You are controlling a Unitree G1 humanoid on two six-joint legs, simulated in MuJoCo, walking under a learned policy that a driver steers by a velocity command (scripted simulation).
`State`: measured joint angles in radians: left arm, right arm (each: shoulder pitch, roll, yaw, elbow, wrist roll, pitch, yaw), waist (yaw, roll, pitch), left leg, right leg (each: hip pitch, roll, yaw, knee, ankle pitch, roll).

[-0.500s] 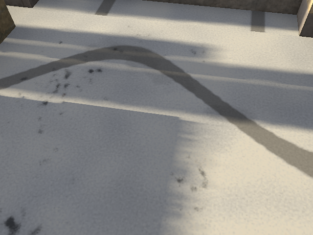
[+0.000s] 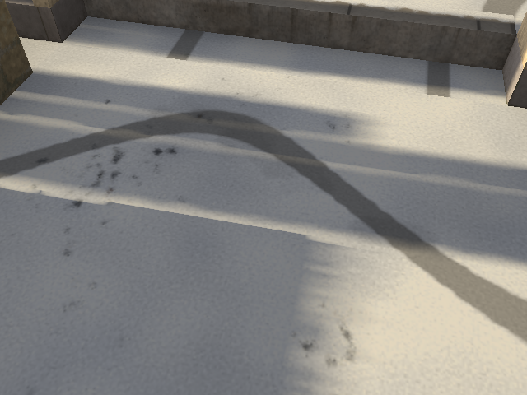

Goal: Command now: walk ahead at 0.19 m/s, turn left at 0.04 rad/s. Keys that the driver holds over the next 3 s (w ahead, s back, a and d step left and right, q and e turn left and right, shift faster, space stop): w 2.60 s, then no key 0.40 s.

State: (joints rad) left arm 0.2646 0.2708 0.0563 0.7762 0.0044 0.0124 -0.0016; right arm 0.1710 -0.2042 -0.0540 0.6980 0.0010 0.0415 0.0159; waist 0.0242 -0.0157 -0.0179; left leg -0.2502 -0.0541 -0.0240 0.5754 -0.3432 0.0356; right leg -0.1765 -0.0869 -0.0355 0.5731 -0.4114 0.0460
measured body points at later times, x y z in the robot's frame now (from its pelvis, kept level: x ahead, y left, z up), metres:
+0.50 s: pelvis +0.16 -0.06 +0.01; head +0.20 -0.09 +0.45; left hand +0.10 +0.19 -0.11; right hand +0.39 -0.28 -0.09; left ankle +0.33 +0.08 -0.68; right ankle -0.01 -0.13 -0.73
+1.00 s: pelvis +0.43 -0.08 +0.01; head +0.46 -0.09 +0.46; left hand +0.64 +0.15 -0.07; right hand +0.45 -0.36 -0.12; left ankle +0.37 +0.03 -0.73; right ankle +0.61 -0.25 -0.69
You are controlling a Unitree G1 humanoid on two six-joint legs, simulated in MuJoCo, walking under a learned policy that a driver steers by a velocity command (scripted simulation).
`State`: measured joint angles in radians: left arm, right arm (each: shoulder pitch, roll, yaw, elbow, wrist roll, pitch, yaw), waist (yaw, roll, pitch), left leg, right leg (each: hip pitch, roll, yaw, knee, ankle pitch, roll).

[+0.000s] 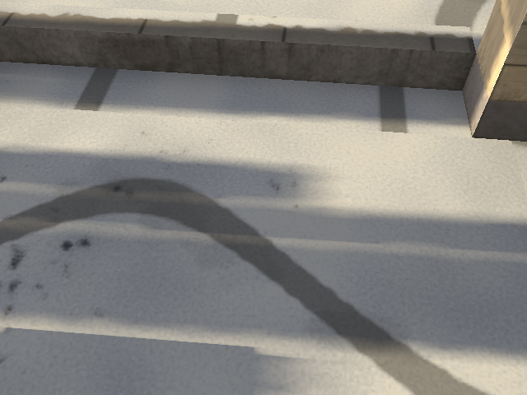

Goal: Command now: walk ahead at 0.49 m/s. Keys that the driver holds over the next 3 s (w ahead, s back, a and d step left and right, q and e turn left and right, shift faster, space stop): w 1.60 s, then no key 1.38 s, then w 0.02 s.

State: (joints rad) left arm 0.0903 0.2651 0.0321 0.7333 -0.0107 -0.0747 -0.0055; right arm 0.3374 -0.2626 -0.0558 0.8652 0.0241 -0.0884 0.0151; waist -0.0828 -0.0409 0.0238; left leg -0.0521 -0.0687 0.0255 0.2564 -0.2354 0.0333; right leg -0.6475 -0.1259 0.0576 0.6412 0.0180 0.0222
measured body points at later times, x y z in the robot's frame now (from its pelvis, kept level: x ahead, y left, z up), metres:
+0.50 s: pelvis +0.26 -0.07 +0.01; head +0.28 -0.08 +0.45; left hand +0.27 +0.21 -0.11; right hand +0.46 -0.31 -0.10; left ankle +0.44 +0.11 -0.68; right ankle +0.19 -0.15 -0.74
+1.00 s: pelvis +0.53 -0.01 +0.01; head +0.55 -0.01 +0.46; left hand +0.70 +0.25 -0.10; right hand +0.56 -0.29 -0.12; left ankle +0.50 +0.07 -0.74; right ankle +0.69 -0.19 -0.68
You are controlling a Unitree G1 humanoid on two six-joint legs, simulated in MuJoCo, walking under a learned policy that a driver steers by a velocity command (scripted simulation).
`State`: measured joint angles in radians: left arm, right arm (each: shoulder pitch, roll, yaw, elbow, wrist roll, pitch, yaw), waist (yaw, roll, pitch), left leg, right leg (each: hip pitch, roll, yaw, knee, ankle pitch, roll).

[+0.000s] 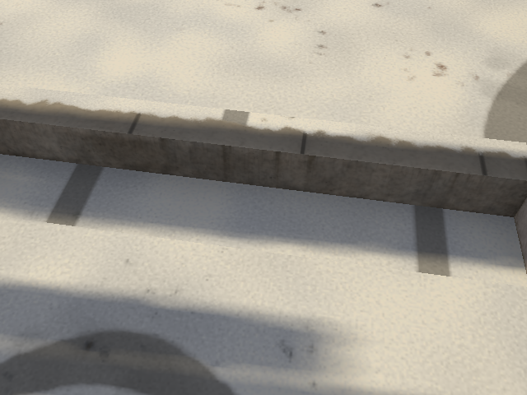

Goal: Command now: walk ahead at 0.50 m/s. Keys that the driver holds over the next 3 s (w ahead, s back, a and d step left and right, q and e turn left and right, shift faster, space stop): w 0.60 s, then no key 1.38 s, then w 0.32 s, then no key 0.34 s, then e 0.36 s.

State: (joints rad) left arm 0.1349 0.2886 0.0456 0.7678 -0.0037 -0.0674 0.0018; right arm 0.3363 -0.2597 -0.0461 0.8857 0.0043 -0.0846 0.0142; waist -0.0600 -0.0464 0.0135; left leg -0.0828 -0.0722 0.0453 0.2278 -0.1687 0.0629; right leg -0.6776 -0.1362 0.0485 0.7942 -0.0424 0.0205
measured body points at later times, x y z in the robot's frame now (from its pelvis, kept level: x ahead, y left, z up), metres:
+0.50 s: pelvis +0.26 -0.07 +0.00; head +0.28 -0.08 +0.45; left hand +0.30 +0.20 -0.12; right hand +0.41 -0.34 -0.11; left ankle +0.39 +0.11 -0.68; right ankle +0.24 -0.15 -0.75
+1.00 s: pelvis +0.46 -0.01 -0.01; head +0.49 +0.01 +0.44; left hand +0.56 +0.27 -0.14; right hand +0.57 -0.26 -0.13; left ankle +0.53 +0.08 -0.75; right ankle +0.48 -0.17 -0.72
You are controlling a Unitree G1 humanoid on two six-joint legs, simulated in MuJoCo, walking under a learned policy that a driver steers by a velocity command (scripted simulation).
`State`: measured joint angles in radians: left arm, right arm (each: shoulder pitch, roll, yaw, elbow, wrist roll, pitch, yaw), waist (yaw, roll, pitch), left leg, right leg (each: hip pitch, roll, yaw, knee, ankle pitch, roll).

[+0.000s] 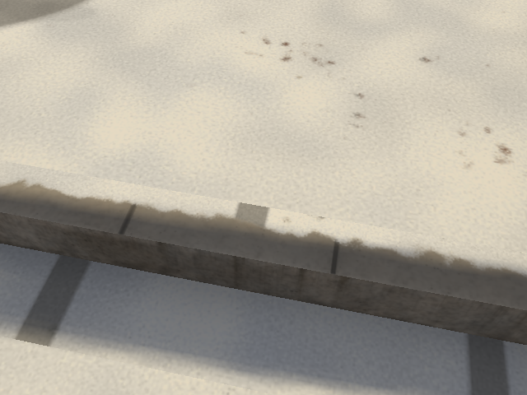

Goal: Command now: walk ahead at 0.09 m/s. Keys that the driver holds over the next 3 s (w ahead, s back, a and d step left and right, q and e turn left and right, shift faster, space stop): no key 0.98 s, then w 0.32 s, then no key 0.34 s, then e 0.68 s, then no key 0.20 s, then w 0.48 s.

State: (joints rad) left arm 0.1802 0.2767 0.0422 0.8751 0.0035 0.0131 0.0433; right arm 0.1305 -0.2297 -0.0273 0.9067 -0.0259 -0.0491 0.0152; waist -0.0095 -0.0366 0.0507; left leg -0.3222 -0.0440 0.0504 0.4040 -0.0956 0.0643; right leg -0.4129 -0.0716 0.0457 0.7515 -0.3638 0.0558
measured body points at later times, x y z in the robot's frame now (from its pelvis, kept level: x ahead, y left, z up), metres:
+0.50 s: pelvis +0.06 -0.02 +0.00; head +0.07 -0.02 +0.45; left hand +0.13 +0.23 -0.14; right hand +0.15 -0.29 -0.14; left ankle +0.07 +0.09 -0.74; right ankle +0.05 -0.15 -0.74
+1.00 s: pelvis +0.06 -0.02 +0.00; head +0.06 -0.01 +0.45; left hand +0.10 +0.24 -0.15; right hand +0.13 -0.27 -0.14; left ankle +0.07 +0.09 -0.74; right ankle +0.05 -0.15 -0.74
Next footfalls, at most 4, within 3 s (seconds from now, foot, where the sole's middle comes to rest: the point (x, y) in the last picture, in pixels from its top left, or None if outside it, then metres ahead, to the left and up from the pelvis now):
0.08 right None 0.09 -0.15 -0.77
1.62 left None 0.35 0.07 -0.77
2.06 right None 0.27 -0.17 -0.77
2.58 left None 0.37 0.04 -0.77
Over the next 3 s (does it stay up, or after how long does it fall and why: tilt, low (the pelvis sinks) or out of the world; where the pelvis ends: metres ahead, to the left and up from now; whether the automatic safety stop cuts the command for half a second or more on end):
stays up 0.36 -0.14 0.00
